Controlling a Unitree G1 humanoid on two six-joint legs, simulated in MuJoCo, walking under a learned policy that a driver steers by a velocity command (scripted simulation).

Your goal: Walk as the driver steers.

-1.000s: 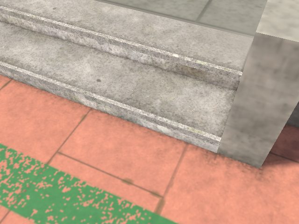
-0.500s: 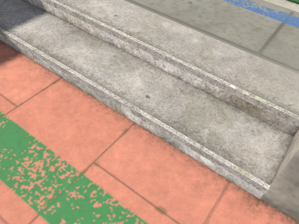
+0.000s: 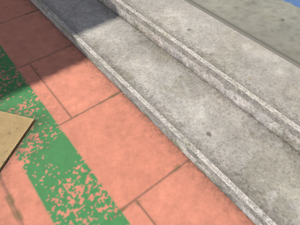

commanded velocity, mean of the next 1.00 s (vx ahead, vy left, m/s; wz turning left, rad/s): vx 0.50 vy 0.00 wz -0.36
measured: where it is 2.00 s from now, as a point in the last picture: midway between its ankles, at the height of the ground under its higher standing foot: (209, 84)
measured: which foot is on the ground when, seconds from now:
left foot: up 0.00-0.28, down 0.30-0.80, up 0.82-1.00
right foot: down 0.00-0.30, up 0.32-0.78, down 0.80-1.00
